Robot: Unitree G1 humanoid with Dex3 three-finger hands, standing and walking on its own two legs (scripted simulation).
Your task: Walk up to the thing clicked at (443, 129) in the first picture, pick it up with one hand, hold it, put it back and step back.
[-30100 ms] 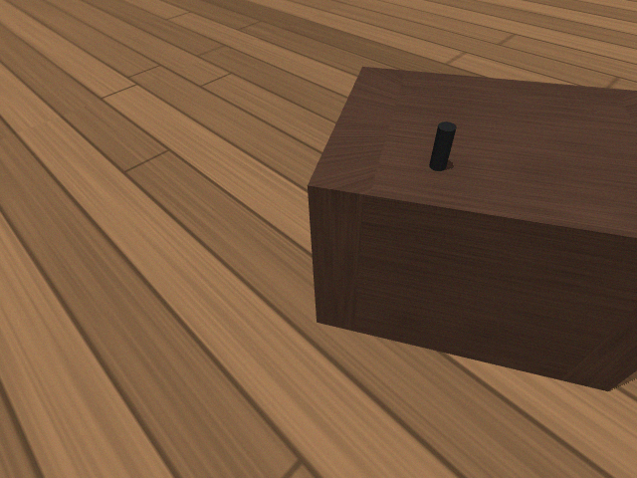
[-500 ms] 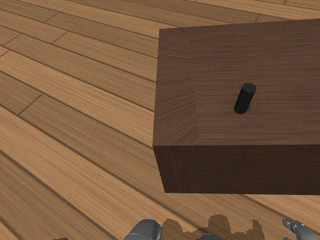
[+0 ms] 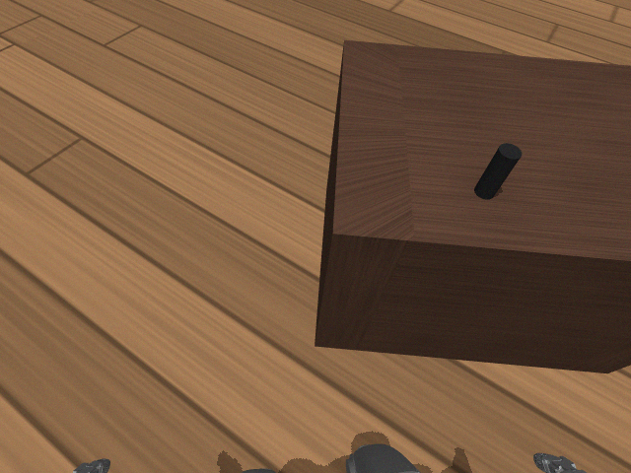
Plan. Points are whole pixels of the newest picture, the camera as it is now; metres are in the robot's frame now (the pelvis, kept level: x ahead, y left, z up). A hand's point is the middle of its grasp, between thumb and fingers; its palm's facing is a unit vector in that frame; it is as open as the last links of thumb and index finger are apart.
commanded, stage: step back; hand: right
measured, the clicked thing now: (496, 172) +0.64 -0.31 -0.07
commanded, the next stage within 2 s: none
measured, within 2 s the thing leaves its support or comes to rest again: neither
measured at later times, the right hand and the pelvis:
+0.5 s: hand out of the picture -0.09 -0.28 -0.17, palm faces +0.04 +0.93 -0.37, open 7.4 cm; pelvis -0.14 +0.00 -0.01, yaw -4 degrees
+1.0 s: hand out of the picture -0.19 -0.29 -0.16, palm faces +0.05 +0.91 -0.41, open 7.4 cm; pelvis -0.31 +0.00 -0.02, yaw -7 degrees
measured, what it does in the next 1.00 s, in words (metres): walks backwards: right foot, then left foot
